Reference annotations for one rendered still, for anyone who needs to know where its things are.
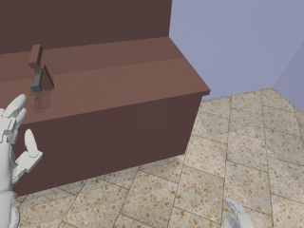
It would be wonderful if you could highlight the counter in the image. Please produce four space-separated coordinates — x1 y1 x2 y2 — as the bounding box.
0 0 211 198

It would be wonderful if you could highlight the left robot hand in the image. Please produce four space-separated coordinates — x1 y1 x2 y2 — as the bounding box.
0 94 43 193

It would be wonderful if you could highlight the tap lever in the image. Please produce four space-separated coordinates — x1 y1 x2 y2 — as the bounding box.
30 69 43 93

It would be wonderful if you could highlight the right robot hand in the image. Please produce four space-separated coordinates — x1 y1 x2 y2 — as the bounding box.
220 198 256 228

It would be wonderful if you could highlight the robot left forearm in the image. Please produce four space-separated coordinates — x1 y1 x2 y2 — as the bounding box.
0 191 21 228

